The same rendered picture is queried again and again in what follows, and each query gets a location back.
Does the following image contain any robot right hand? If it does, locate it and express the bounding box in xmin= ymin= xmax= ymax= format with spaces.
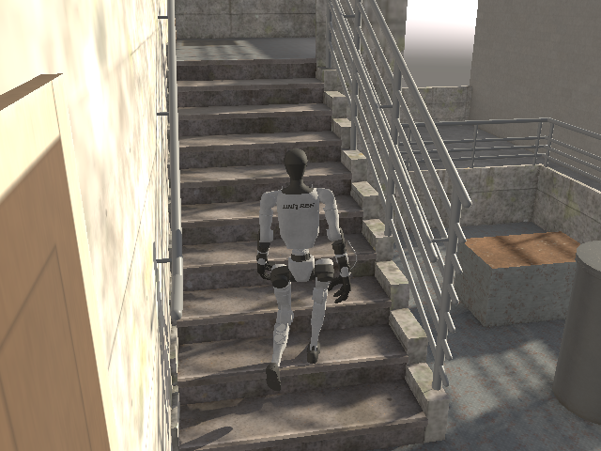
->
xmin=328 ymin=275 xmax=351 ymax=303

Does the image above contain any robot right upper arm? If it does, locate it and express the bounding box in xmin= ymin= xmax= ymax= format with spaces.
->
xmin=316 ymin=188 xmax=342 ymax=241

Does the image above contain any robot right forearm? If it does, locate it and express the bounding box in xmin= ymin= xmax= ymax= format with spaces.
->
xmin=332 ymin=226 xmax=351 ymax=277

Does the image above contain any robot right foot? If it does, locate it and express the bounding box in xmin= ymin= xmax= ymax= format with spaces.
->
xmin=307 ymin=341 xmax=320 ymax=364

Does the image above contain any robot left forearm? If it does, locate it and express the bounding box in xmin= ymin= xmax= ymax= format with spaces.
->
xmin=256 ymin=229 xmax=270 ymax=265

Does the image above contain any right robot shin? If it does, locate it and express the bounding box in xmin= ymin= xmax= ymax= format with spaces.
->
xmin=310 ymin=288 xmax=328 ymax=351

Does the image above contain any robot left hand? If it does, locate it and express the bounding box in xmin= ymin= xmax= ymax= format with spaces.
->
xmin=257 ymin=261 xmax=276 ymax=280

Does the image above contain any robot left upper arm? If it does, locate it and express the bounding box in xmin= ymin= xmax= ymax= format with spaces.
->
xmin=259 ymin=191 xmax=278 ymax=242

